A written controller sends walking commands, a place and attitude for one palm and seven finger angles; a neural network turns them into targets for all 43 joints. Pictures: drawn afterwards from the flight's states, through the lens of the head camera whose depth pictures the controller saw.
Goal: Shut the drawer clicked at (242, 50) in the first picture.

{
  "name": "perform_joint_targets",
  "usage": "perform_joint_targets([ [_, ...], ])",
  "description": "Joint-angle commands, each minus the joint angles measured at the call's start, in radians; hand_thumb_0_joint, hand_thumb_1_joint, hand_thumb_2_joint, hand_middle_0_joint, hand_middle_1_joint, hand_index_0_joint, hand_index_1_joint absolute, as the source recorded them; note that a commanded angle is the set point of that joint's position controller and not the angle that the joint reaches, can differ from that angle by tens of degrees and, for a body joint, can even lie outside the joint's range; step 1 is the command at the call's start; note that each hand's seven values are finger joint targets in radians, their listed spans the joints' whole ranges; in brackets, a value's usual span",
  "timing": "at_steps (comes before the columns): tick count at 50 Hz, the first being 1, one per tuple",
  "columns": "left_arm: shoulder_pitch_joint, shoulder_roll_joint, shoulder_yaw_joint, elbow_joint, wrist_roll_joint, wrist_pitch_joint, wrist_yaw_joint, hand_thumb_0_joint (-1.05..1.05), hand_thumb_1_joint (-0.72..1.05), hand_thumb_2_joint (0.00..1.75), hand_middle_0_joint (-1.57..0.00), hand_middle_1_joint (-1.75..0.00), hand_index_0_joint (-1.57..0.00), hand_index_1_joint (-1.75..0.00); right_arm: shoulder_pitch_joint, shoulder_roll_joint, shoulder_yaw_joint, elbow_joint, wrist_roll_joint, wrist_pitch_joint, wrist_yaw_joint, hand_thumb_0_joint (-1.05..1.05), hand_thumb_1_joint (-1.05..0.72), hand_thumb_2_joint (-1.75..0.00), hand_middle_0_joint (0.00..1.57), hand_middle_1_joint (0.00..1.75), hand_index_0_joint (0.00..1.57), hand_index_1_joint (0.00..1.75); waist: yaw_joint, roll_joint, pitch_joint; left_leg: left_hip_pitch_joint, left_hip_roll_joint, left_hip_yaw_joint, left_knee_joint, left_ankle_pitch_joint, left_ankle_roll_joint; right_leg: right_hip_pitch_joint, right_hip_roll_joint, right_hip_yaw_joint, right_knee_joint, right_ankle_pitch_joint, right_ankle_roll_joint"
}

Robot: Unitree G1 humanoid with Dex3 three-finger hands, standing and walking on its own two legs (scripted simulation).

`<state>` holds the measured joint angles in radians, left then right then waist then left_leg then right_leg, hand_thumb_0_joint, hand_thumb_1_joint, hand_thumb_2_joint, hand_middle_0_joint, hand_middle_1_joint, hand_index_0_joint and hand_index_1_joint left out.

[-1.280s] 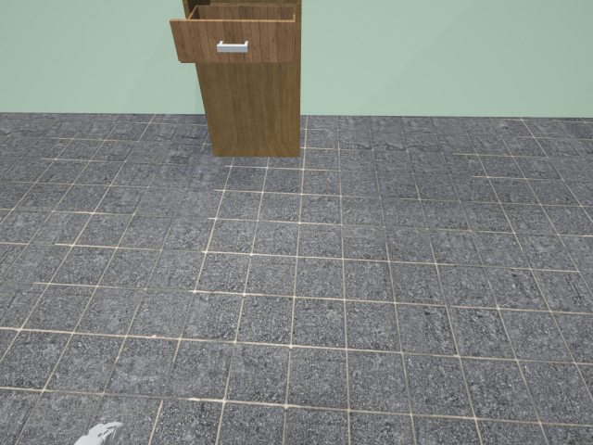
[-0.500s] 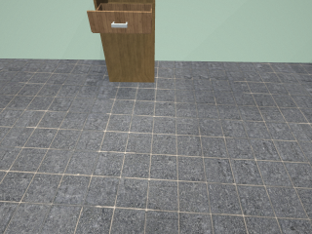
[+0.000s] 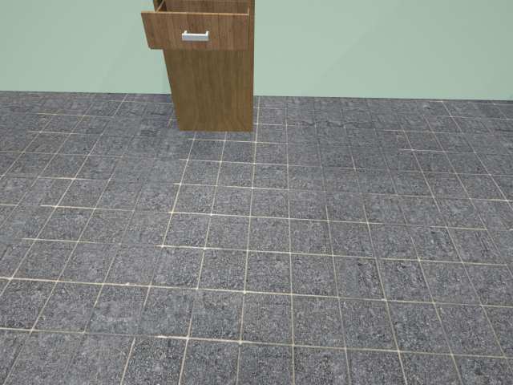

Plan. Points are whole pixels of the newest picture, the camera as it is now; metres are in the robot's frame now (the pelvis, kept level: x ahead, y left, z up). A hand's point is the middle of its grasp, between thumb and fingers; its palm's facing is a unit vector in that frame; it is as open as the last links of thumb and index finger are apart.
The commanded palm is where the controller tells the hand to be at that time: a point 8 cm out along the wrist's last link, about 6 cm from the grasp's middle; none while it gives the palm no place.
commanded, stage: look at it before walking up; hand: left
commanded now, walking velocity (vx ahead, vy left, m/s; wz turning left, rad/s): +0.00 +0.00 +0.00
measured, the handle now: (196, 35) +1.39 +0.34 -0.05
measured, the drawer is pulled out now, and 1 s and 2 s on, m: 0.29 0.29 0.29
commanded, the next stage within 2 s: walk to a spot facing it in 0.16 s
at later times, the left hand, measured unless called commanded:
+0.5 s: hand out of the picture +0.06 +0.22 -0.18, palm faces +0.05 -0.97 -0.22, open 7.4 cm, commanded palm none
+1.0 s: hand (180, 286) +0.35 +0.19 -0.19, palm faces -0.02 -0.99 -0.16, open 7.4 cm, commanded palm none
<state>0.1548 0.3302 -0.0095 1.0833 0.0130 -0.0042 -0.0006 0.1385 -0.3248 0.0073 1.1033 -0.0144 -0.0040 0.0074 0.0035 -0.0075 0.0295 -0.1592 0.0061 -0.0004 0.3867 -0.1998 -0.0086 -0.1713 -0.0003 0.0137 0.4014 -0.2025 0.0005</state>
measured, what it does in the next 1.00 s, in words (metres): walks ahead: right foot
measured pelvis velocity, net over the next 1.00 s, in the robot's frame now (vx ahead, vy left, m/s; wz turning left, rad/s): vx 0.24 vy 0.02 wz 0.04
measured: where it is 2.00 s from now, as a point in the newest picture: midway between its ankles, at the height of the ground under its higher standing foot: (246, 284)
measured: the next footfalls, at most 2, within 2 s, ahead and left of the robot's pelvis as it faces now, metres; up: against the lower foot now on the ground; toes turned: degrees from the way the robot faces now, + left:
right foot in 1.00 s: +0.40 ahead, -0.07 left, +0.00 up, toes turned -6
left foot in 1.50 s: +0.57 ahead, +0.19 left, +0.00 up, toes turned +16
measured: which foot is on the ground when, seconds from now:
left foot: down 0.00-1.00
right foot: down 0.00-0.56, up 0.58-0.98, down 1.00-1.00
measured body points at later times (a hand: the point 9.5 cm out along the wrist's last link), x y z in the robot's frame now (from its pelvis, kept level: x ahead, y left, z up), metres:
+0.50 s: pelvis +0.04 +0.02 -0.01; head +0.03 +0.03 +0.44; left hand +0.05 +0.27 -0.16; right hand +0.08 -0.25 -0.15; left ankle +0.02 +0.12 -0.74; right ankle +0.01 -0.12 -0.74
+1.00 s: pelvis +0.24 +0.02 -0.03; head +0.27 +0.02 +0.42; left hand +0.35 +0.25 -0.17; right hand +0.07 -0.16 -0.16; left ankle +0.03 +0.12 -0.74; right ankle +0.36 -0.07 -0.74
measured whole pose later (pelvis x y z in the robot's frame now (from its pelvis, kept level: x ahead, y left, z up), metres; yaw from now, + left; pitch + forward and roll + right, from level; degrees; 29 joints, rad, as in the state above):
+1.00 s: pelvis +0.24 +0.02 -0.03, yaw +2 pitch -1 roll +0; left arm 0.09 0.17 0.04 1.00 0.02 -0.04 -0.02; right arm 0.57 -0.08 -0.01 1.22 -0.02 -0.06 -0.03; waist -0.06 0.00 0.08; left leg 0.16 0.01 0.07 0.39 -0.50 0.01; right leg -0.46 -0.03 -0.15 0.60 -0.18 -0.05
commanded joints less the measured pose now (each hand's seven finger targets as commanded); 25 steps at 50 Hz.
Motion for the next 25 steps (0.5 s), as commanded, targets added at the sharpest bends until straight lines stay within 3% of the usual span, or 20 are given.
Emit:
perform_joint_targets([
  [1,-0.038,0.205,0.039,-0.066,-0.002,-0.024,0.012,0.0,0.9,0.9,-0.2,-0.3,-0.2,-0.3,-0.047,-0.207,-0.041,-0.062,0.006,-0.026,-0.016,0.0,-0.9,-0.9,0.2,0.3,0.2,0.3,-0.004,0.008,-0.049,0.009,0.112,-0.103,-0.065,0.086,0.036,-0.001,-0.111,0.106,-0.078,0.063,-0.032],
  [13,-0.036,0.206,0.04,-0.06,-0.002,-0.026,0.014,0.0,0.9,0.9,-0.2,-0.3,-0.2,-0.3,-0.054,-0.209,-0.04,-0.061,0.007,-0.028,-0.018,0.0,-0.9,-0.9,0.2,0.3,0.2,0.3,-0.005,0.006,-0.07,0.035,0.117,-0.098,-0.065,0.147,0.037,0.029,-0.117,0.099,-0.071,0.144,-0.031],
  [14,0.005,0.125,0.024,-0.04,-0.005,-0.017,0.017,0.0,0.9,0.9,-0.2,-0.3,-0.2,-0.3,-0.02,-0.127,-0.02,-0.041,0.002,-0.02,-0.015,0.0,-0.9,-0.9,0.2,0.3,0.2,0.3,-0.002,0.002,-0.092,0.035,0.114,-0.085,-0.054,0.103,0.026,0.045,-0.118,0.088,-0.072,0.086,-0.018],
  [15,0.045,0.084,0.014,-0.026,-0.002,-0.007,0.018,0.0,0.9,0.9,-0.2,-0.3,-0.2,-0.3,0.013,-0.08,-0.009,-0.031,-0.001,-0.01,-0.012,0.0,-0.9,-0.9,0.2,0.3,0.2,0.3,0.001,-0.01,-0.078,0.014,0.099,-0.072,-0.036,-0.007,0.021,0.038,-0.114,0.092,-0.074,-0.052,-0.014],
  [18,0.102,0.109,0.028,-0.021,0.007,0.004,0.006,0.0,0.9,0.9,-0.2,-0.3,-0.2,-0.3,0.039,-0.062,-0.013,-0.038,-0.01,0.001,-0.005,0.0,-0.9,-0.9,0.2,0.3,0.2,0.3,0.016,-0.078,0.039,-0.144,0.04,-0.037,0.042,-0.271,0.023,0.004,-0.14,0.175,-0.145,-0.388,-0.05],
  [20,0.149,0.137,0.047,-0.026,0.008,0.003,0.006,0.0,0.9,0.9,-0.2,-0.3,-0.2,-0.3,0.046,-0.052,-0.017,-0.054,-0.012,0.001,-0.003,0.0,-0.9,-0.9,0.2,0.3,0.2,0.3,0.031,-0.159,0.082,-0.237,0.013,0.021,0.179,-0.276,0.018,0.012,-0.214,0.265,-0.211,-0.509,-0.101],
  [21,0.174,0.144,0.055,-0.029,0.008,-0.001,0.007,0.0,0.9,0.9,-0.2,-0.3,-0.2,-0.3,0.045,-0.048,-0.022,-0.066,-0.012,-0.001,-0.002,0.0,-0.9,-0.9,0.2,0.3,0.2,0.3,0.032,-0.169,0.093,-0.266,0.018,0.035,0.243,-0.269,0.019,0.018,-0.254,0.312,-0.237,-0.532,-0.13],
  [22,0.173,0.147,0.061,-0.034,0.008,-0.008,0.009,0.0,0.9,0.9,-0.2,-0.3,-0.2,-0.3,0.051,-0.043,-0.026,-0.076,-0.011,-0.007,0.0,0.0,-0.9,-0.9,0.2,0.3,0.2,0.3,0.028,-0.164,0.112,-0.286,0.033,0.034,0.274,-0.263,0.02,0.013,-0.28,0.322,-0.241,-0.504,-0.153],
  [23,0.174,0.139,0.065,-0.041,0.008,-0.016,0.009,0.0,0.9,0.9,-0.2,-0.3,-0.2,-0.3,0.059,-0.035,-0.028,-0.081,-0.009,-0.014,0.002,0.0,-0.9,-0.9,0.2,0.3,0.2,0.3,0.02,-0.143,0.119,-0.274,0.045,0.032,0.269,-0.251,0.022,0.005,-0.286,0.307,-0.227,-0.443,-0.164],
  [25,0.143,0.11,0.067,-0.052,0.006,-0.022,0.007,0.0,0.9,0.9,-0.2,-0.3,-0.2,-0.3,0.14,-0.006,-0.03,-0.064,-0.004,-0.029,0.004,0.0,-0.9,-0.9,0.2,0.3,0.2,0.3,-0.024,-0.085,0.098,-0.117,0.047,0.056,0.129,-0.19,0.03,-0.074,-0.246,0.188,-0.132,-0.32,-0.143],
])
